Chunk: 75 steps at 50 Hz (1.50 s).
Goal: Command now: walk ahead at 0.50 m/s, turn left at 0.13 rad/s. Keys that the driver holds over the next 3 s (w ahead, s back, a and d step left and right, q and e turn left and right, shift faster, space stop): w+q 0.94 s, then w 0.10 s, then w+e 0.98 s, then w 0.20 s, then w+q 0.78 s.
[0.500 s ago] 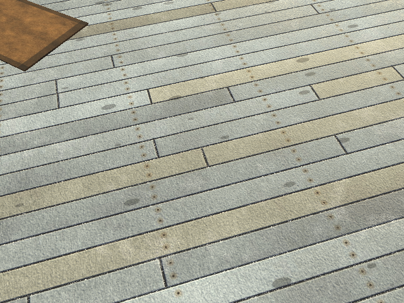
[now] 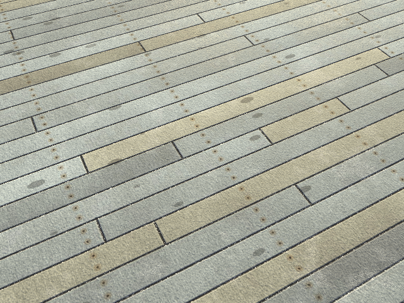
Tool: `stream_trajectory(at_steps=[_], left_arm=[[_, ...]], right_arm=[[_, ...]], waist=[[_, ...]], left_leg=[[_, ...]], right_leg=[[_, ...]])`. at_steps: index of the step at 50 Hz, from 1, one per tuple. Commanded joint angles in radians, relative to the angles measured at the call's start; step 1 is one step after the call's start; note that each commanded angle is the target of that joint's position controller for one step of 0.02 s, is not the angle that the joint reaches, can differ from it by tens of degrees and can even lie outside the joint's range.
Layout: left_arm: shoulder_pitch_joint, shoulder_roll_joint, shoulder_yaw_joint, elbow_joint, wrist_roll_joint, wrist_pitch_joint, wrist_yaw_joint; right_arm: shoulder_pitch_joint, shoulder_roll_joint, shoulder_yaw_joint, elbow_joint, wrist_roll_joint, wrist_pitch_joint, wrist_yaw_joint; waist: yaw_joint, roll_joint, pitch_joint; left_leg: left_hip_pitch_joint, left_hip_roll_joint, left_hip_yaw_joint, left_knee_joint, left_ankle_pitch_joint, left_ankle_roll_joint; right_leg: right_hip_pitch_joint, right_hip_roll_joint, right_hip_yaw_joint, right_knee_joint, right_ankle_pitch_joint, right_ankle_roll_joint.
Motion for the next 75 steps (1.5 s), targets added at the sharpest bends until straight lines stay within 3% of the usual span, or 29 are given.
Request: stream_trajectory(at_steps=[1,8,11,13,14,15,16,17,19,25,34,38,39,40,41,42,43,45,48,53,60,63,65,66,67,68,70,71,75], left_arm=[[-0.028,0.042,0.005,-0.088,0.01,-0.02,-0.004],[-0.239,0.06,0.005,-0.134,-0.004,-0.048,-0.025],[-0.203,0.102,0.027,-0.13,-0.01,-0.057,-0.021],[-0.021,0.159,0.057,-0.095,0.004,-0.059,-0.006],[0.138,0.228,0.074,-0.078,0.009,-0.05,0.004],[0.155,0.265,0.082,-0.053,0.015,-0.035,-0.007],[0.102,0.165,0.06,-0.068,0.004,-0.035,-0.011],[0.061,0.113,0.046,-0.07,-0.001,-0.034,-0.009],[-0.02,0.062,0.031,-0.063,0.012,-0.036,-0.013],[-0.018,0.1,0.052,-0.009,0.009,-0.057,-0.002],[0.067,0.181,0.072,0.059,-0.016,-0.019,0.007],[0.056,0.233,0.086,0.055,-0.029,0.01,0.021],[0.053,0.215,0.077,0.047,-0.027,0.01,0.026],[0.108,0.102,0.041,0.011,0.017,0.0,0.021],[0.123,0.068,0.016,-0.036,0.015,-0.036,0.007],[-0.001,0.169,0.042,-0.054,-0.023,-0.059,-0.006],[-0.046,0.165,0.038,-0.075,-0.038,-0.073,-0.011],[-0.033,0.144,0.041,-0.053,0.009,-0.071,0.005],[0.009,0.129,0.04,-0.036,0.014,-0.038,0.002],[-0.143,0.063,0.014,-0.062,0.016,-0.032,-0.004],[-0.29,0.083,0.009,-0.115,-0.015,-0.044,-0.04],[-0.25,0.093,0.013,-0.119,-0.015,-0.042,-0.055],[-0.079,0.135,0.041,-0.078,-0.01,-0.039,-0.05],[0.066,0.185,0.062,-0.049,-0.008,-0.036,-0.043],[0.162,0.287,0.088,-0.048,-0.001,-0.032,-0.039],[0.195,0.223,0.074,-0.032,-0.024,-0.028,-0.044],[0.098,0.153,0.052,-0.06,-0.015,-0.019,-0.033],[0.054,0.131,0.043,-0.067,-0.009,-0.013,-0.032],[0.011,0.141,0.042,-0.087,0.0,-0.014,-0.018]], right_arm=[[-0.019,-0.15,-0.036,-0.059,0.016,-0.009,-0.009],[0.087,-0.196,-0.054,-0.014,0.03,0.025,-0.033],[0.08,-0.197,-0.057,-0.014,0.03,0.037,-0.038],[0.067,-0.133,-0.035,-0.029,0.018,0.04,-0.036],[0.09,-0.055,-0.01,-0.056,-0.012,0.038,-0.039],[0.206,-0.044,-0.005,-0.088,0.035,0.028,-0.039],[0.167,-0.144,-0.029,-0.055,0.052,0.033,-0.044],[0.085,-0.171,-0.039,-0.064,0.045,0.039,-0.041],[0.032,-0.143,-0.042,-0.068,0.024,0.052,-0.04],[-0.049,-0.081,-0.03,-0.12,0.019,0.072,-0.02],[-0.292,-0.067,-0.013,-0.221,0.025,0.06,0.033],[-0.111,-0.157,-0.063,-0.202,0.018,0.074,0.032],[0.06,-0.211,-0.095,-0.159,0.022,0.082,0.017],[0.131,-0.306,-0.116,-0.141,0.028,0.091,-0.006],[0.104,-0.338,-0.109,-0.183,0.023,0.071,0.002],[0.097,-0.243,-0.084,-0.178,0.017,0.056,0.01],[0.061,-0.213,-0.073,-0.169,0.015,0.046,0.01],[-0.043,-0.167,-0.056,-0.177,0.009,0.04,0.008],[-0.083,-0.156,-0.05,-0.178,0.002,0.03,-0.004],[-0.01,-0.162,-0.046,-0.114,0.006,0.028,-0.028],[0.075,-0.193,-0.05,-0.025,0.005,0.027,-0.024],[0.061,-0.205,-0.056,-0.007,0.008,0.04,-0.033],[0.026,-0.21,-0.055,-0.015,0.003,0.052,-0.039],[0.027,-0.188,-0.043,-0.033,-0.008,0.054,-0.048],[0.122,-0.118,-0.018,-0.071,-0.018,0.035,-0.043],[0.11,-0.113,-0.009,-0.065,-0.016,0.011,-0.034],[-0.048,-0.177,-0.019,-0.102,0.026,-0.022,-0.014],[-0.1,-0.168,-0.021,-0.108,0.002,-0.026,-0.016],[-0.047,-0.135,-0.024,-0.108,-0.022,-0.003,-0.028]], waist=[[0.02,0.125,-0.02],[-0.036,0.122,-0.016],[0.011,0.144,-0.026],[0.108,0.106,-0.137],[0.149,-0.079,-0.287],[0.081,-0.365,-0.337],[0.095,-0.185,-0.212],[0.098,-0.11,-0.116],[0.057,-0.042,-0.038],[0.038,-0.022,0.002],[0.104,-0.006,0.061],[-0.037,-0.051,-0.086],[-0.127,-0.018,-0.171],[-0.093,0.2,-0.25],[-0.046,0.287,-0.416],[-0.105,0.146,-0.347],[-0.08,0.124,-0.209],[0.01,0.038,-0.104],[0.051,0.079,-0.09],[-0.011,0.09,-0.04],[-0.077,0.106,0.037],[-0.044,0.109,0.018],[0.052,0.106,-0.103],[0.113,0.063,-0.213],[0.089,-0.149,-0.343],[0.104,-0.216,-0.385],[0.111,-0.041,-0.156],[0.086,0.044,-0.064],[0.006,-0.043,-0.059]], left_leg=[[0.093,0.264,-0.299,-0.199,0.204,0.222],[0.041,0.232,-0.266,-0.16,0.103,0.144],[0.055,0.246,-0.316,-0.081,0.053,0.104],[-0.037,0.154,-0.264,0.17,0.059,0.048],[-0.193,0.064,-0.159,0.49,-0.244,0.002],[-0.48,0.013,-0.112,0.752,-0.476,-0.024],[-0.554,0.079,-0.157,0.862,-0.398,-0.034],[-0.565,0.107,-0.138,0.872,-0.308,-0.034],[-0.503,0.16,-0.127,0.809,-0.192,-0.045],[-0.5,0.194,-0.104,0.657,-0.031,-0.071],[-0.446,0.15,0.024,0.275,0.116,-0.006],[-0.122,0.014,0.122,0.22,-0.03,0.085],[0.151,-0.001,0.085,0.166,0.026,0.126],[0.486,0.228,-0.29,0.157,0.016,0.227],[0.659,0.418,-0.849,-0.022,-0.186,0.404],[0.616,0.389,-0.756,-0.078,-0.222,0.336],[0.476,0.351,-0.607,-0.087,-0.163,0.294],[0.231,0.264,-0.413,-0.093,0.113,0.235],[0.068,0.24,-0.35,-0.144,0.242,0.259],[0.019,0.167,-0.193,-0.164,0.243,0.185],[0.223,0.287,-0.201,-0.155,0.162,0.163],[0.318,0.309,-0.16,-0.083,0.363,0.131],[0.294,0.253,-0.079,0.135,0.71,0.091],[0.163,0.212,-0.033,0.353,0.652,0.053],[-0.227,0.058,0.022,0.742,0.206,-0.037],[-0.44,-0.02,-0.085,0.894,-0.39,-0.054],[-0.545,0.088,-0.118,0.907,-0.271,-0.028],[-0.523,0.12,-0.098,0.812,-0.216,-0.026],[-0.395,0.147,-0.079,0.656,-0.124,-0.076]], right_leg=[[-0.13,-0.053,0.004,-0.175,0.027,0.039],[0.07,0.022,0.009,-0.556,0.37,0.053],[0.183,0.017,0.015,-0.618,0.316,0.016],[0.469,-0.062,0.058,-0.644,0.256,-0.045],[0.711,-0.262,0.263,-0.634,0.224,-0.099],[0.833,-0.414,0.697,-0.772,-0.069,-0.236],[0.732,-0.374,0.657,-0.816,-0.203,-0.215],[0.633,-0.333,0.485,-0.817,-0.124,-0.181],[0.479,-0.249,0.286,-0.859,0.109,-0.159],[0.415,-0.233,0.03,-0.94,0.406,-0.183],[0.554,-0.25,-0.179,-0.904,0.533,-0.128],[0.574,-0.23,-0.258,-0.535,1.072,-0.078],[0.426,-0.196,-0.276,-0.302,0.968,-0.042],[0.053,-0.097,-0.273,0.044,0.26,0.009],[-0.216,0.078,-0.052,0.293,-0.276,0.035],[-0.318,0.014,0.053,0.316,-0.194,0.02],[-0.332,-0.023,0.035,0.244,-0.101,0.002],[-0.209,-0.084,0.03,0.082,0.008,0.008],[-0.106,-0.094,0.019,0.001,0.055,0.057],[-0.087,-0.064,-0.017,-0.337,0.368,0.083],[-0.162,-0.045,-0.019,-0.535,0.406,0.001],[-0.131,-0.016,-0.038,-0.56,0.262,-0.048],[0.138,0.062,-0.104,-0.592,0.262,-0.096],[0.391,0.006,-0.01,-0.574,0.32,-0.142],[0.762,-0.228,0.446,-0.611,0.223,-0.311],[0.875,-0.302,0.748,-0.768,0.052,-0.369],[0.663,-0.246,0.54,-0.807,-0.019,-0.285],[0.526,-0.198,0.441,-0.833,0.078,-0.254],[0.343,-0.137,0.329,-0.883,0.349,-0.269]])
